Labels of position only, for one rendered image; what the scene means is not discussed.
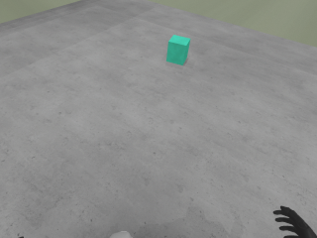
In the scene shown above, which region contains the right robot hand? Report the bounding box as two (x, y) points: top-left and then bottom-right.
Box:
(273, 206), (317, 238)

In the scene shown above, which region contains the carton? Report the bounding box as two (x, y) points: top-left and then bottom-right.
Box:
(166, 35), (191, 65)

